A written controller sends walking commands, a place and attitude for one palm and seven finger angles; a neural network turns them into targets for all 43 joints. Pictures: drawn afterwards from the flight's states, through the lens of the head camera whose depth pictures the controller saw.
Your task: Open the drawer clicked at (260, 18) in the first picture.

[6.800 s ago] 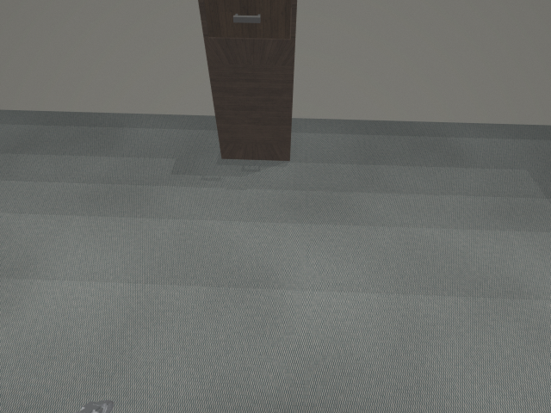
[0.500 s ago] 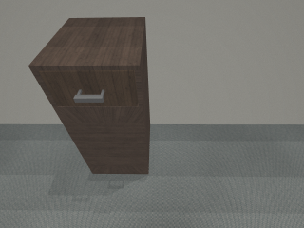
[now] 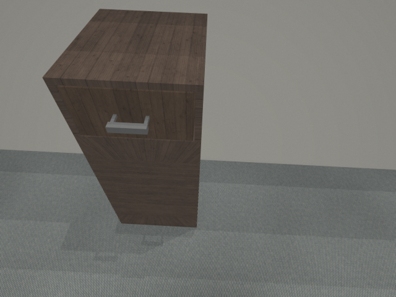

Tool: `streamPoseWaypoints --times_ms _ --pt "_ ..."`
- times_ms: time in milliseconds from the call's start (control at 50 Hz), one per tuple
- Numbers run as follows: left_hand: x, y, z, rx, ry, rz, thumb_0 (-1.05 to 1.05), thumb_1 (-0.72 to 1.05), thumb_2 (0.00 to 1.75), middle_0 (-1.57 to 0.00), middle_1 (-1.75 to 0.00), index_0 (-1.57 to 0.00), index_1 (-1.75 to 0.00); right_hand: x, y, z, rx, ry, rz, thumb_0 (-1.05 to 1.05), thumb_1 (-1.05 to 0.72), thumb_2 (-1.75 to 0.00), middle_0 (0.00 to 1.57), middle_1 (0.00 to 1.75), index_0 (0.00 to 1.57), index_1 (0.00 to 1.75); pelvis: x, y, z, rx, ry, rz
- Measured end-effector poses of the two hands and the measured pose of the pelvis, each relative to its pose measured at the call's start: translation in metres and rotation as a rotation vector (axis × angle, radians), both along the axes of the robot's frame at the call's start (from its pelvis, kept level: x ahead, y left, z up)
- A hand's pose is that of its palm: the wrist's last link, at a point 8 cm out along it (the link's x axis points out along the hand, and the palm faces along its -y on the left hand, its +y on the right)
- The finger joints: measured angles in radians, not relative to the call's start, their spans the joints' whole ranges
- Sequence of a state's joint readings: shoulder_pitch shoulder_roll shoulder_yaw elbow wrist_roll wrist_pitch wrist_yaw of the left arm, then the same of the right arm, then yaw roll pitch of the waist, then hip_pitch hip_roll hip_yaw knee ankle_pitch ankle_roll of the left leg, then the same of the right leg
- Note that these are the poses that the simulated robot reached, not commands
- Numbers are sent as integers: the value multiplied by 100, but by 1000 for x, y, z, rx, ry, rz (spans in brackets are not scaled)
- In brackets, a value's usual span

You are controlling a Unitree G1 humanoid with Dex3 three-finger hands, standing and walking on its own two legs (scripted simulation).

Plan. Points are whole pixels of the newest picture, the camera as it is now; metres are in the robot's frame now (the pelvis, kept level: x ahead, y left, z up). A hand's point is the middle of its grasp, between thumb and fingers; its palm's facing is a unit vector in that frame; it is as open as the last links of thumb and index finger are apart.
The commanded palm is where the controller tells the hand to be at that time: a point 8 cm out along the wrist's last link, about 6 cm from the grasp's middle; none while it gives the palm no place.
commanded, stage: come to a stop and stand still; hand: left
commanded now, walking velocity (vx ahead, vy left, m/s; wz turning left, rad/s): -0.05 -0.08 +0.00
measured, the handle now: (129, 123) +0.53 +0.23 +0.01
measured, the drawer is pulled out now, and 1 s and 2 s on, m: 0.00 0.00 0.00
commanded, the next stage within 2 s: look again from close up in 0.86 s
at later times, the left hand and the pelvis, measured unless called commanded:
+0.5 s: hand out of the picture +0.02 +0.15 -0.15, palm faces +0.01 -0.97 -0.23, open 7.3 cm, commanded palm none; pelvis -0.01 -0.03 +0.01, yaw -1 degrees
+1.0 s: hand out of the picture -0.05 +0.10 -0.16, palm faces +0.04 -0.99 -0.15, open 7.4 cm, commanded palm none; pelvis -0.03 -0.05 +0.01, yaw -1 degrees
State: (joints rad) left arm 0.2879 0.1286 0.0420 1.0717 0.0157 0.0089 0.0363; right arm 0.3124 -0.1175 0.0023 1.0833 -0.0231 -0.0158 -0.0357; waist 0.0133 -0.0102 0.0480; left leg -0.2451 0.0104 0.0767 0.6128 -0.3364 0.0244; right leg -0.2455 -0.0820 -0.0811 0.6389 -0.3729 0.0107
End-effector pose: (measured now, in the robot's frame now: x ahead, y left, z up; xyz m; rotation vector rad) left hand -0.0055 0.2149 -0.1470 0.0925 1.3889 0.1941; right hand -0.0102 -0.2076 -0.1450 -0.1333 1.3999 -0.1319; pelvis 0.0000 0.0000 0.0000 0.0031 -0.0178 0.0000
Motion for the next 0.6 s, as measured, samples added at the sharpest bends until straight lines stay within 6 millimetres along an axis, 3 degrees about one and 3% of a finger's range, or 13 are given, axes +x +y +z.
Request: streamPoseWaypoints --times_ms 140,260,420,600 --pt "16 7 12 12 9 -42 1 92 90 -20 -30 -20 -30 21 -10 11 -37 -32 -21 4 -95 -90 20 30 20 30 11 3 11 8 19 -23" --pt "26 5 16 32 -3 -78 1 92 90 -20 -30 -20 -30 25 -23 12 -44 -61 -46 2 -94 -90 20 30 20 30 6 -5 11 15 17 -37" --pt "28 -9 23 56 -56 -93 1 93 90 -20 -30 -20 -30 10 -38 7 -14 -51 -43 1 -93 -90 20 30 20 30 -6 -23 12 13 5 -33" --pt "1 -29 24 43 -43 -79 1 94 90 -20 -30 -20 -30 -18 -44 7 23 -2 -30 1 -92 -90 19 30 20 30 -17 -40 15 9 -7 -18"
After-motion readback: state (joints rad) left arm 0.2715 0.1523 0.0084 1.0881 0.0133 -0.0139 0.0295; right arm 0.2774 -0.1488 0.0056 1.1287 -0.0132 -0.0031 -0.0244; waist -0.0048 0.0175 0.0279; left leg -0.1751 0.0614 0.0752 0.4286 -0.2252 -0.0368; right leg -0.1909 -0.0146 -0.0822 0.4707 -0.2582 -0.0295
